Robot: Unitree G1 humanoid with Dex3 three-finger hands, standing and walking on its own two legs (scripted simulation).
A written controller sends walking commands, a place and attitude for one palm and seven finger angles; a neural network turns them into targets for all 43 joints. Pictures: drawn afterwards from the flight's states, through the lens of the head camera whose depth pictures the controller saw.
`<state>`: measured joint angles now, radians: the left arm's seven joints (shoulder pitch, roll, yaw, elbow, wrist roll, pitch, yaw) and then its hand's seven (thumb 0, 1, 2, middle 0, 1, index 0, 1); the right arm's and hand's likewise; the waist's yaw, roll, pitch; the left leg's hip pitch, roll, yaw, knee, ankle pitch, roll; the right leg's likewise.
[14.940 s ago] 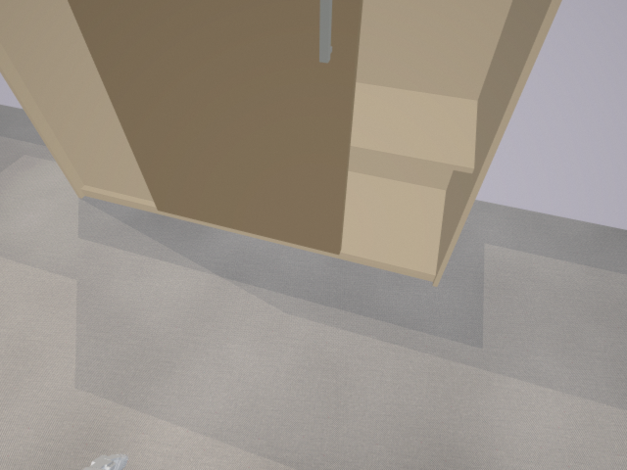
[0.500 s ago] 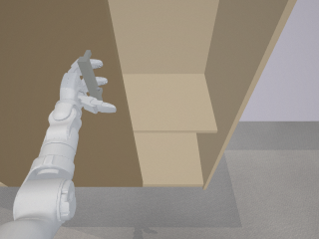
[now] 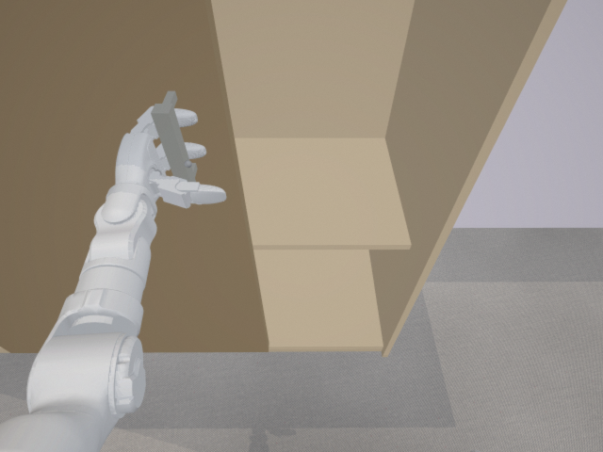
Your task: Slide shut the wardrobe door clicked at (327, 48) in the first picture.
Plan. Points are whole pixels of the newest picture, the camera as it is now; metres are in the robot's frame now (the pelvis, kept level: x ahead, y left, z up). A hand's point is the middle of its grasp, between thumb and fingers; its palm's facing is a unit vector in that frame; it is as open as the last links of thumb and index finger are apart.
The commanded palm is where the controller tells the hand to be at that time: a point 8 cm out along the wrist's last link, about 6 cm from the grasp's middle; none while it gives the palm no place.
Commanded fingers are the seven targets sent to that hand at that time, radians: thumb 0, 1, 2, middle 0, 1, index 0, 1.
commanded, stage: grip the handle and tug to test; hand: left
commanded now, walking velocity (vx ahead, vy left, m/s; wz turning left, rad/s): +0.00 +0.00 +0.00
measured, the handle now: (179, 145) +0.50 +0.17 +0.15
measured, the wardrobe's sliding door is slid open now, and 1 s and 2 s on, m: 0.38 0.38 0.37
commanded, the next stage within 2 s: tug the door sideways, standing still in 1.24 s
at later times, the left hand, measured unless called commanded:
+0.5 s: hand (190, 166) +0.45 +0.14 +0.15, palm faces +0.00 -1.00 +0.00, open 5.7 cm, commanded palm +0.42 +0.20 +0.15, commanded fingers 0.00 0.90 0.90 -0.45 -1.40 -0.45 -1.40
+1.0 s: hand (191, 167) +0.45 +0.14 +0.15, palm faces +0.02 -1.00 +0.00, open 5.4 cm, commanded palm +0.41 +0.20 +0.15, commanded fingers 0.00 0.90 0.90 -0.45 -1.40 -0.45 -1.40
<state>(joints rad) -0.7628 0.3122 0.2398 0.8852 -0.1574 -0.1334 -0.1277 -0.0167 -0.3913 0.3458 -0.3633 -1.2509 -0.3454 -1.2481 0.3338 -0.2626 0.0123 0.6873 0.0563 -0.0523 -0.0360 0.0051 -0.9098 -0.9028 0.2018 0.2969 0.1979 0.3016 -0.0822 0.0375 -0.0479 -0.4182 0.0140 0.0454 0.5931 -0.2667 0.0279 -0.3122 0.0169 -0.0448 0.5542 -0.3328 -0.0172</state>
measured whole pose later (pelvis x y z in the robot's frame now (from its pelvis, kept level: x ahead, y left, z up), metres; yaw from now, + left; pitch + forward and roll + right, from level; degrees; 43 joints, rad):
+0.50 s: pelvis +0.00 +0.00 +0.00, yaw -1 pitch +5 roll -1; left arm -0.73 0.30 0.25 0.86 -0.16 -0.13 -0.12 0.00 0.67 0.80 -0.43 -1.37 -0.42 -1.37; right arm 0.34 -0.26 0.01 0.69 0.05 -0.06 -0.03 0.01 -0.91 -0.90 0.20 0.30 0.20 0.30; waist -0.09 0.04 -0.05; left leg -0.41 0.02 0.05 0.59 -0.27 0.03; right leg -0.30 0.02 -0.04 0.55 -0.33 -0.02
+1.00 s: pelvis +0.02 -0.01 +0.00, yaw -1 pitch +4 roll +0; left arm -0.60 0.30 0.26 0.69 -0.18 -0.07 -0.11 0.01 0.76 0.80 -0.39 -1.40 -0.38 -1.40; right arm 0.32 -0.26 0.00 0.66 0.06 -0.03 -0.03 0.01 -0.91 -0.90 0.20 0.30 0.20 0.30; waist -0.08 0.04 -0.06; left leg -0.35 0.02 0.06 0.55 -0.28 0.02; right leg -0.26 0.03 -0.02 0.51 -0.34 -0.02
